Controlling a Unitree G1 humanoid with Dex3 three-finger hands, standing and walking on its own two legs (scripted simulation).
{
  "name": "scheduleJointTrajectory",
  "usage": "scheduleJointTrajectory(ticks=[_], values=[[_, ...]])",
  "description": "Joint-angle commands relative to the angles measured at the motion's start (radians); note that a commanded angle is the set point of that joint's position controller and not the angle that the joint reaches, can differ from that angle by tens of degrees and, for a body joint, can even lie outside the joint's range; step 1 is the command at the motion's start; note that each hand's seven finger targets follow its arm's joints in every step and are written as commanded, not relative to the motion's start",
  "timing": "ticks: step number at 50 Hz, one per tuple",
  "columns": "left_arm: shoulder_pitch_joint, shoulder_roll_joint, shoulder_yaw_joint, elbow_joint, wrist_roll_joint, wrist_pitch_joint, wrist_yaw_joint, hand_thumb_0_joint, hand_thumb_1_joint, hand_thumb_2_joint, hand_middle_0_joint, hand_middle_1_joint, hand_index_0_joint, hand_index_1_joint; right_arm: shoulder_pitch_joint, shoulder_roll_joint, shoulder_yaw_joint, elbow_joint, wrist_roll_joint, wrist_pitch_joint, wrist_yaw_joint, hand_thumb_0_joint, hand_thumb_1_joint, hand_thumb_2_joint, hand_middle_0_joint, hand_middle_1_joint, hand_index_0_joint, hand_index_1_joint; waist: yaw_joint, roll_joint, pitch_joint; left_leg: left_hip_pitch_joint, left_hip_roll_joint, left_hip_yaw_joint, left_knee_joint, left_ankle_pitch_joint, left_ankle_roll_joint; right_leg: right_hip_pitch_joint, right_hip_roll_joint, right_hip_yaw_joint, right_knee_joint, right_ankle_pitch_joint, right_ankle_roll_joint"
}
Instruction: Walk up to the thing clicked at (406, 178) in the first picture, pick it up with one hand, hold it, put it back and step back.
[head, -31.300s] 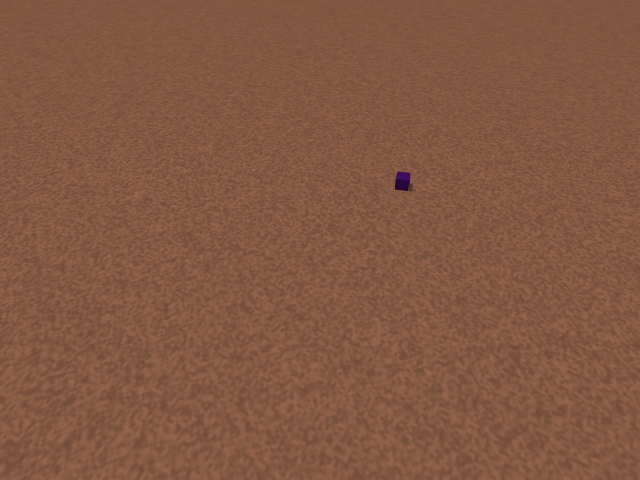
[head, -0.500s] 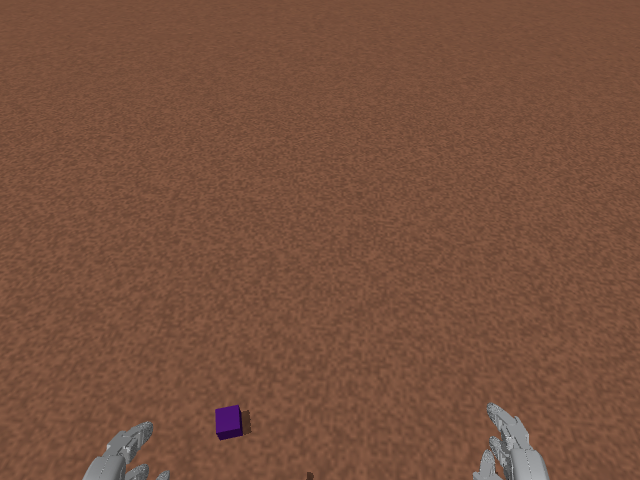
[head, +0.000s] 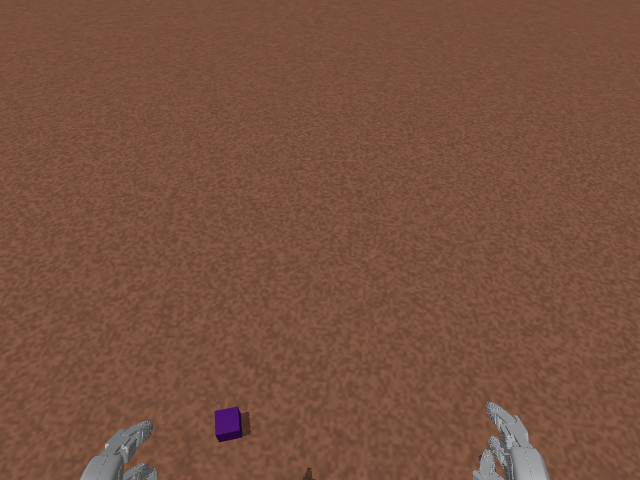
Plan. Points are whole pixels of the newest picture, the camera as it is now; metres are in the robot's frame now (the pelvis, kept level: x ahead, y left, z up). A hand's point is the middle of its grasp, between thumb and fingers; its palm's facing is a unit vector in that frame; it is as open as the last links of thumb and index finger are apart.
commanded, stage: home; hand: left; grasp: from above
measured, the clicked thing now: (228, 424) +0.44 +0.23 -0.68
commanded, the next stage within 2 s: stand in 0.16 s
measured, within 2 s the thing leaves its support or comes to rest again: neither
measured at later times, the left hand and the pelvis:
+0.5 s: hand out of the picture +0.11 +0.23 -0.10, palm faces +0.03 -0.94 -0.34, open 7.4 cm; pelvis -0.01 +0.00 +0.03, yaw +0 degrees
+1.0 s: hand out of the picture +0.02 +0.24 -0.10, palm faces +0.05 -0.94 -0.33, open 7.4 cm; pelvis -0.02 +0.01 +0.06, yaw +2 degrees
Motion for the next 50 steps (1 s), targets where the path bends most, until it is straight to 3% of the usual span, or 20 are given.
scheduleJointTrajectory(ticks=[1,3,4,8,12,13,14,15,17,19,21,25,27,30,35,37,44,50], values=[[-0.022,0.129,0.086,-0.214,0.003,-0.048,0.011,0.0,0.899,0.899,-0.2,-0.297,-0.199,-0.298,-0.048,-0.133,-0.057,-0.154,0.005,-0.056,-0.014,0.0,-0.899,-0.9,0.2,0.3,0.2,0.3,0.002,-0.013,-0.121,0.144,-0.034,0.019,-0.139,0.347,0.027,0.059,0.047,-0.018,-0.125,0.317,-0.022],[-0.01,0.109,0.06,-0.188,0.006,-0.044,0.008,0.0,0.896,0.897,-0.199,-0.297,-0.199,-0.297,-0.053,-0.127,-0.047,-0.161,0.005,-0.056,-0.012,0.0,-0.899,-0.9,0.2,0.3,0.2,0.3,-0.006,-0.019,-0.091,0.134,-0.036,0.019,-0.144,0.319,0.029,0.054,0.046,-0.016,-0.13,0.299,-0.022],[-0.006,0.11,0.068,-0.193,0.005,-0.045,0.01,0.0,0.899,0.899,-0.2,-0.298,-0.2,-0.298,-0.056,-0.123,-0.05,-0.158,0.005,-0.054,-0.012,0.0,-0.899,-0.9,0.2,0.3,0.2,0.3,0.003,-0.006,-0.095,0.128,-0.035,0.021,-0.143,0.32,0.027,0.057,0.044,-0.016,-0.128,0.3,-0.024],[-0.015,0.114,0.064,-0.188,0.003,-0.04,0.009,0.0,0.899,0.899,-0.2,-0.298,-0.2,-0.298,-0.047,-0.132,-0.052,-0.156,0.005,-0.049,-0.01,0.0,-0.899,-0.9,0.2,0.3,0.2,0.3,-0.01,-0.006,-0.101,0.141,-0.036,0.022,-0.136,0.338,0.029,0.05,0.044,-0.013,-0.131,0.316,-0.021],[-0.01,0.116,0.072,-0.186,0.004,-0.037,0.011,0.0,0.899,0.899,-0.2,-0.298,-0.2,-0.298,-0.058,-0.127,-0.051,-0.166,0.006,-0.048,-0.011,0.0,-0.899,-0.9,0.2,0.3,0.2,0.3,0.001,-0.016,-0.082,0.113,-0.038,0.022,-0.15,0.266,0.03,0.04,0.046,-0.018,-0.141,0.247,-0.023],[-0.304,0.184,0.059,0.165,0.12,-0.253,0.048,0.0,0.9,0.9,-0.2,-0.3,-0.2,-0.299,-0.126,-0.234,-0.084,0.082,-0.118,0.054,0.049,0.0,-0.901,-0.9,0.2,0.299,0.2,0.299,0.075,-0.093,0.157,0.1,-0.019,-0.002,-0.228,0.4,0.078,0.243,-0.04,0.036,-0.205,0.195,-0.057],[-0.226,0.207,0.084,0.333,0.128,-0.321,0.042,0.0,0.9,0.9,-0.2,-0.3,-0.2,-0.301,-0.124,-0.243,-0.099,0.096,-0.113,0.092,0.08,0.0,-0.9,-0.9,0.2,0.3,0.2,0.3,0.067,-0.158,0.076,0.153,-0.027,0.025,-0.225,0.372,0.088,0.258,-0.063,0.12,-0.245,0.167,-0.093],[-0.213,0.22,0.076,0.374,0.121,-0.356,0.035,0.0,0.9,0.9,-0.2,-0.3,-0.2,-0.301,-0.131,-0.25,-0.104,0.071,-0.12,0.109,0.097,0.0,-0.9,-0.9,0.2,0.3,0.2,0.3,0.052,-0.153,0.075,0.196,-0.033,0.009,-0.222,0.373,0.09,0.211,-0.06,0.15,-0.268,0.209,-0.115],[-0.23,0.221,0.061,0.463,0.125,-0.399,0.027,0.0,0.9,0.9,-0.2,-0.3,-0.2,-0.301,-0.112,-0.234,-0.105,0.124,-0.082,0.119,0.132,0.0,-0.9,-0.9,0.2,0.3,0.2,0.3,0.057,-0.066,0.007,0.292,-0.026,0.005,-0.248,0.407,0.09,0.294,-0.074,0.135,-0.232,0.325,-0.097],[-0.282,0.214,0.067,0.551,0.109,-0.402,0.023,0.0,0.9,0.9,-0.2,-0.3,-0.2,-0.301,-0.124,-0.217,-0.103,0.156,-0.055,0.129,0.159,0.0,-0.9,-0.9,0.2,0.3,0.2,0.3,0.065,-0.085,0.048,0.315,-0.033,0.002,-0.293,0.333,0.083,0.261,-0.067,0.115,-0.271,0.228,-0.077],[-0.301,0.206,0.065,0.633,0.102,-0.416,0.02,0.0,0.9,0.9,-0.2,-0.3,-0.2,-0.301,-0.138,-0.219,-0.111,0.19,-0.052,0.138,0.169,0.0,-0.9,-0.9,0.2,0.3,0.2,0.3,0.07,-0.058,0.06,0.344,-0.009,-0.035,-0.356,0.274,0.091,0.26,-0.056,0.094,-0.296,0.171,-0.062],[-0.312,0.18,0.063,0.783,0.099,-0.442,0.018,0.0,0.9,0.9,-0.2,-0.3,-0.2,-0.301,-0.15,-0.246,-0.114,0.245,-0.059,0.156,0.164,0.0,-0.9,-0.9,0.2,0.3,0.2,0.3,0.075,0.048,0.081,0.361,0.047,-0.124,-0.491,0.245,0.105,0.334,-0.031,0.041,-0.29,0.215,-0.033],[-0.294,0.19,0.063,0.854,0.101,-0.454,0.018,0.0,0.9,0.9,-0.2,-0.3,-0.2,-0.301,-0.163,-0.24,-0.112,0.273,-0.056,0.165,0.16,0.0,-0.9,-0.9,0.2,0.3,0.2,0.3,0.079,0.007,0.105,0.384,0.035,-0.096,-0.49,0.298,0.094,0.359,-0.043,0.053,-0.361,0.246,-0.039],[-0.31,0.22,0.065,0.932,0.097,-0.471,0.02,0.0,0.9,0.9,-0.2,-0.3,-0.2,-0.301,-0.126,-0.232,-0.109,0.324,-0.045,0.179,0.154,0.0,-0.9,-0.9,0.2,0.3,0.2,0.3,0.054,-0.069,0.11,0.445,0.007,-0.04,-0.459,0.402,0.074,0.399,-0.082,0.091,-0.438,0.356,-0.053],[-0.309,0.233,0.057,1.04,0.085,-0.473,0.028,0.0,0.9,0.9,-0.2,-0.3,-0.2,-0.301,-0.119,-0.243,-0.102,0.393,-0.036,0.192,0.147,0.0,-0.9,-0.9,0.2,0.3,0.2,0.3,0.047,-0.061,0.116,0.528,0.025,-0.045,-0.519,0.498,0.069,0.461,-0.088,0.079,-0.498,0.442,-0.041],[-0.324,0.243,0.056,1.071,0.084,-0.47,0.03,0.0,0.9,0.9,-0.2,-0.3,-0.2,-0.301,-0.115,-0.245,-0.099,0.417,-0.032,0.197,0.145,0.0,-0.9,-0.9,0.2,0.3,0.2,0.3,0.042,-0.06,0.136,0.529,0.028,-0.046,-0.555,0.504,0.064,0.482,-0.09,0.078,-0.517,0.434,-0.041],[-0.324,0.242,0.043,1.168,0.087,-0.462,0.022,0.0,0.9,0.9,-0.2,-0.3,-0.2,-0.301,-0.155,-0.262,-0.092,0.476,-0.027,0.207,0.146,0.0,-0.9,-0.9,0.2,0.3,0.2,0.3,0.055,-0.028,0.22,0.502,0.04,-0.077,-0.679,0.297,0.052,0.505,-0.076,0.057,-0.597,0.282,-0.028],[-0.346,0.253,0.042,1.206,0.087,-0.466,0.017,0.0,0.9,0.9,-0.2,-0.3,-0.2,-0.301,-0.166,-0.267,-0.091,0.501,-0.027,0.21,0.151,0.0,-0.9,-0.9,0.2,0.3,0.2,0.3,0.053,-0.027,0.232,0.489,0.043,-0.082,-0.716,0.256,0.048,0.522,-0.085,0.061,-0.629,0.262,-0.027]])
